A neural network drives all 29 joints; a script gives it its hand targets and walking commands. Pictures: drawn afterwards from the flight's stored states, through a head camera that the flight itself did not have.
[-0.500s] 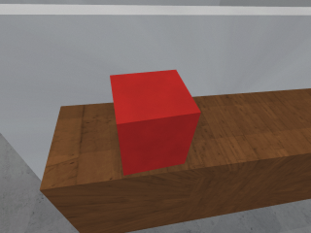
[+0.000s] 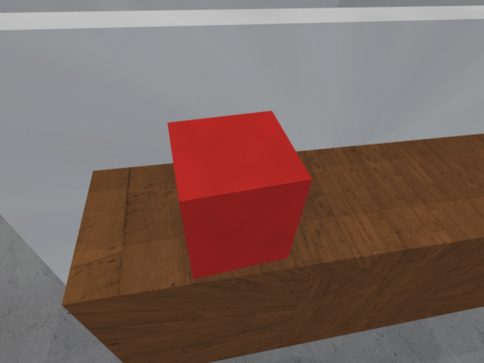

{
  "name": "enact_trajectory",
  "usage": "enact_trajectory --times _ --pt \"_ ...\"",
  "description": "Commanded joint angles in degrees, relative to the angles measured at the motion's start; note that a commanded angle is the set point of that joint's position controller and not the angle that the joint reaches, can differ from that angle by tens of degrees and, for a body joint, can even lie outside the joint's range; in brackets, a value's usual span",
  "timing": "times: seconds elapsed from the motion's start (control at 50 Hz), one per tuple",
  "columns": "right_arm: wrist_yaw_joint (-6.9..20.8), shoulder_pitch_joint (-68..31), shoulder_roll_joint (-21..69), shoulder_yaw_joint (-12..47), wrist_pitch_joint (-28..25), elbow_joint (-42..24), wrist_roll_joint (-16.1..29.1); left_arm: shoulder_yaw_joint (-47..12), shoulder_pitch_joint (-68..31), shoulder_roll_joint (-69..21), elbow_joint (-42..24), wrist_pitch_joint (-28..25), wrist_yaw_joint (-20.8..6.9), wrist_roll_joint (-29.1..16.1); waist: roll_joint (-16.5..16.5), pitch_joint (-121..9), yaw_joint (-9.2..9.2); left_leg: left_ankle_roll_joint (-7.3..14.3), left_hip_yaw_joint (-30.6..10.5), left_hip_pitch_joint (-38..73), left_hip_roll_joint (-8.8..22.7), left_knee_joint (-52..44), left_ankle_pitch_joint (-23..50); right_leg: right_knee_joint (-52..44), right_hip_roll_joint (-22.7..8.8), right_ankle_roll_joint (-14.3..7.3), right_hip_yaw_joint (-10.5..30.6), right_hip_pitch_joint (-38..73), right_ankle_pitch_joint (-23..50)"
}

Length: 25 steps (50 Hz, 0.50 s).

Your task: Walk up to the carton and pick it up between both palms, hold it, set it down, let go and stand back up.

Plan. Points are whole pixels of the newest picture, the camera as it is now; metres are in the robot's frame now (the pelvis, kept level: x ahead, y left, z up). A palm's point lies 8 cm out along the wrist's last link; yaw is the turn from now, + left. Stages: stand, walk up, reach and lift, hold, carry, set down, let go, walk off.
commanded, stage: stand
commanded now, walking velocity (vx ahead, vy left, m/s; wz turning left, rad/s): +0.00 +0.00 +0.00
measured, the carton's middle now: (232, 195) +0.45 +0.02 +0.02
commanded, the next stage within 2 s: none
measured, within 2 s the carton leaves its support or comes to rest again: neither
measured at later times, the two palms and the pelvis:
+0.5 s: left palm out of the picture -0.01 +0.23 -0.14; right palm out of the picture -0.01 -0.24 -0.14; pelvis +0.00 -0.01 +0.00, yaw +0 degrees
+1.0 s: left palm out of the picture +0.00 +0.22 -0.14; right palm out of the picture +0.00 -0.24 -0.14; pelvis +0.00 -0.02 +0.00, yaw +0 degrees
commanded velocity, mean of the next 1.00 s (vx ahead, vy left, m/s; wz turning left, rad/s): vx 0.00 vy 0.00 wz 0.00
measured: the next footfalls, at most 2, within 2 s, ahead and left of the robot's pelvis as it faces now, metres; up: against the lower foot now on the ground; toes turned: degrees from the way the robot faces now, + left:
none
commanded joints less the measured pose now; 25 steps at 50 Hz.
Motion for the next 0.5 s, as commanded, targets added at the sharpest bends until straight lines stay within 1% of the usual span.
enact_trajectory --times 0.0,0.04,0.06,0.16,0.48 --pt "-0.44 3.45 -7.78 -1.66 -1.03 -2.37 -0.03 1.76 3.57 7.21 -1.75 -0.77 0.44 -0.05 1.00 1.16 0.29 0.90 -5.52 -1.57 5.93 -5.51 13.31 -4.89 -3.74 -2.36 3.27 -1.23 9.87" --pt "-0.46 3.63 -7.63 -1.61 -1.01 -1.96 -0.04 1.72 3.68 7.08 -1.39 -0.78 0.46 -0.07 1.00 1.43 0.25 0.83 -5.53 -1.66 5.87 -5.70 12.54 -5.15 -3.72 -2.35 3.26 -1.46 9.31" --pt "-0.54 3.73 -7.95 -1.53 -0.86 -1.32 0.05 1.93 4.00 7.05 -1.25 -0.75 0.45 -0.06 1.77 2.46 0.22 0.68 -5.83 -1.95 5.72 -6.22 10.23 -5.42 -3.39 -2.06 3.71 -1.78 8.19" --pt "-0.67 3.95 -7.41 -1.35 -0.64 -0.18 0.09 1.96 4.31 6.60 -0.58 -0.84 0.45 -0.06 1.05 3.86 -0.01 0.46 -5.88 -2.97 5.57 -7.30 5.98 -6.44 -3.33 -1.97 4.07 -2.59 6.54" --pt "-0.84 4.03 -6.48 -1.06 -0.70 2.51 0.10 2.05 5.90 5.47 0.78 -1.15 0.71 -0.05 0.60 1.99 -0.09 0.22 -5.36 -1.60 5.87 -6.75 7.67 -6.53 -3.35 -2.21 4.44 -2.39 8.05"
